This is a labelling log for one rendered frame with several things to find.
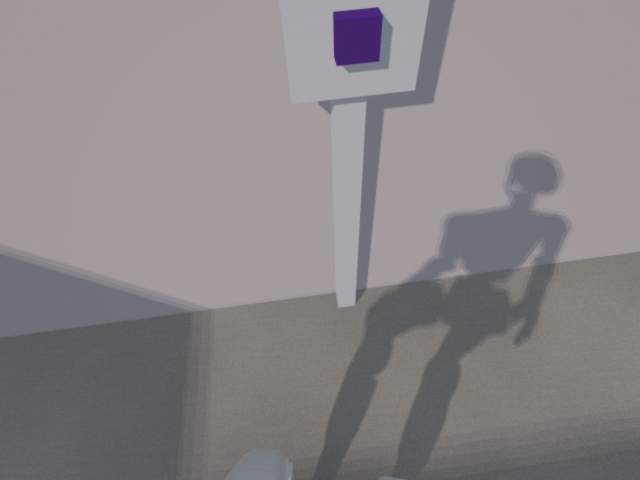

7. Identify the button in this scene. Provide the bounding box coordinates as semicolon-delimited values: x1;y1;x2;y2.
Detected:
333;7;383;66

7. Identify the panel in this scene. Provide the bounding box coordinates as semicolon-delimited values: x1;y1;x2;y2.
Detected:
279;0;430;308

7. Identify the robot left thigh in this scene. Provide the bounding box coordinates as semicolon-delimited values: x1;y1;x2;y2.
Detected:
225;449;293;480

